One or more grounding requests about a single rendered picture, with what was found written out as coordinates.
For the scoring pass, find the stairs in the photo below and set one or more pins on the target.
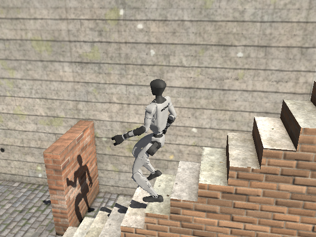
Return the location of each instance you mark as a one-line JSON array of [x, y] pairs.
[[262, 185]]

